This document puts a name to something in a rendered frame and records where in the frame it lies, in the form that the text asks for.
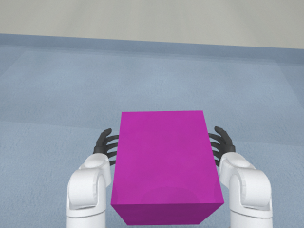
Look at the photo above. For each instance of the right robot hand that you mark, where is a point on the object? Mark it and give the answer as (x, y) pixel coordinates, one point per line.
(225, 145)

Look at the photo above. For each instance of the left robot forearm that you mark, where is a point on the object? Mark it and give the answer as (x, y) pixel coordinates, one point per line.
(86, 193)

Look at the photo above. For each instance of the carton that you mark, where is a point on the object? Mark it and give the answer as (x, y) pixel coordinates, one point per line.
(165, 171)

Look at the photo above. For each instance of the left robot hand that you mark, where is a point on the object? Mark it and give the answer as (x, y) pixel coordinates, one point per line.
(102, 145)

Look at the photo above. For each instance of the right robot forearm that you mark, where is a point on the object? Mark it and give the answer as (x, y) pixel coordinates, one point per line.
(250, 192)

